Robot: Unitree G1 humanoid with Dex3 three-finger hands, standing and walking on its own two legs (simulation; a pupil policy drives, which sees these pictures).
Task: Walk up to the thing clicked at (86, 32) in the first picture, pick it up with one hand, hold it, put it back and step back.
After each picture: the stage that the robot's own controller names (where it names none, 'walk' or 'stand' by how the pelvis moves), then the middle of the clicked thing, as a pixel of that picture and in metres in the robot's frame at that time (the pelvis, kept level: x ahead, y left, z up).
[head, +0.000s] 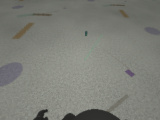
stand; (86, 33) +2.17 +0.09 -0.72
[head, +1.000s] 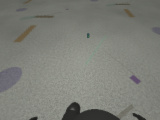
walk; (88, 35) +2.03 +0.15 -0.71
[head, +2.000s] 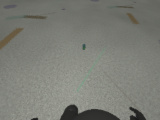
walk; (83, 47) +1.44 +0.19 -0.70
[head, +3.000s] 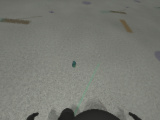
walk; (73, 64) +0.94 +0.18 -0.71
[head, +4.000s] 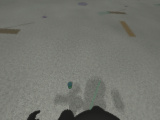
walk; (69, 85) +0.53 +0.19 -0.71
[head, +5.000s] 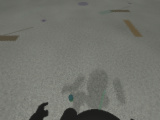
stand; (71, 98) +0.34 +0.18 -0.70
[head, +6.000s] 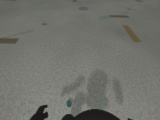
stand; (69, 103) +0.30 +0.19 -0.72
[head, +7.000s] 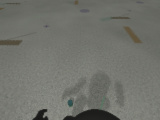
stand; (70, 103) +0.32 +0.19 -0.73
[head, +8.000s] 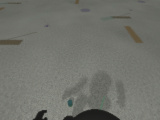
stand; (70, 103) +0.32 +0.20 -0.73
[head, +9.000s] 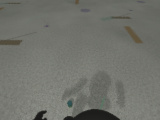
stand; (69, 104) +0.31 +0.20 -0.73
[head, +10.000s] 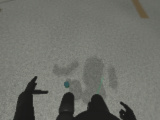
go down; (66, 84) +0.35 +0.18 -0.59
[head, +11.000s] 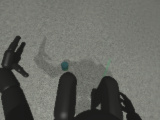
go down; (64, 66) +0.41 +0.19 -0.32
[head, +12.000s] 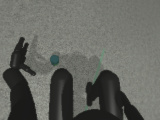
close in; (54, 60) +0.40 +0.21 -0.26
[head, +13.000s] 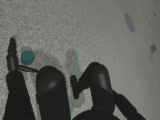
close; (27, 58) +0.41 +0.24 -0.23
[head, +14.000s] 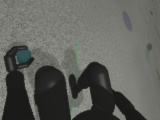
close; (24, 57) +0.40 +0.25 -0.22
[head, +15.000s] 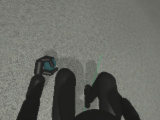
lift; (49, 66) +0.33 +0.25 -0.13
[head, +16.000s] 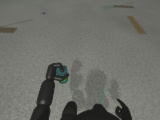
hold; (62, 75) +0.32 +0.17 +0.02
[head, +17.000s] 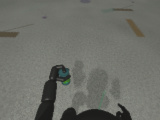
hold; (65, 76) +0.32 +0.16 -0.01
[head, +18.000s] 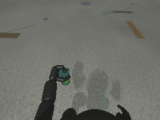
hold; (64, 77) +0.32 +0.17 -0.01
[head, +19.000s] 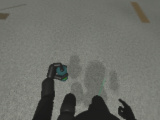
crouch; (62, 73) +0.34 +0.18 -0.06
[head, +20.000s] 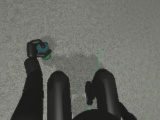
lower; (44, 51) +0.45 +0.24 -0.13
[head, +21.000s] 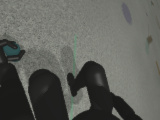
lower; (13, 52) +0.43 +0.27 -0.23
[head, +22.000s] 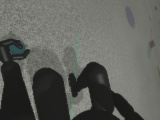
lower; (18, 51) +0.42 +0.27 -0.23
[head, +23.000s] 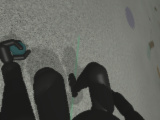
lower; (19, 51) +0.42 +0.27 -0.23
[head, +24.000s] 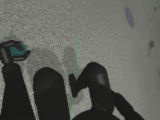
lower; (19, 52) +0.42 +0.27 -0.23
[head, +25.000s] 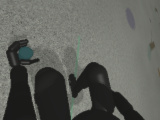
open; (24, 55) +0.41 +0.25 -0.24
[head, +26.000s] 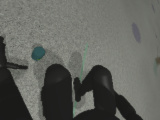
stand; (37, 54) +0.41 +0.23 -0.23
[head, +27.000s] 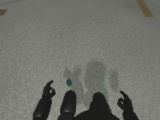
stand; (69, 82) +0.38 +0.17 -0.56
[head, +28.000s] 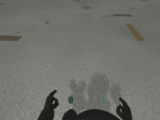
stand; (70, 100) +0.35 +0.17 -0.67
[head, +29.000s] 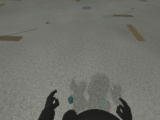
stand; (70, 100) +0.35 +0.17 -0.67
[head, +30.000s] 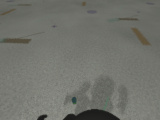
stand; (74, 100) +0.37 +0.16 -0.72
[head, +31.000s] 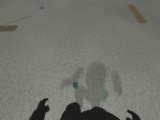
walk; (75, 85) +0.42 +0.14 -0.69
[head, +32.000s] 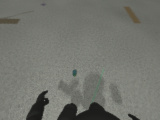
walk; (74, 73) +0.62 +0.16 -0.69
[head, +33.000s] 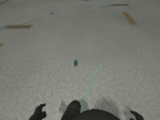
walk; (75, 63) +0.93 +0.25 -0.69
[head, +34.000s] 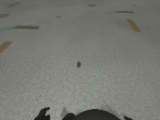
stand; (78, 64) +0.99 +0.17 -0.72
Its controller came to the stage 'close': yes
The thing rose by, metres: 0.72
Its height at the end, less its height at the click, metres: +0.00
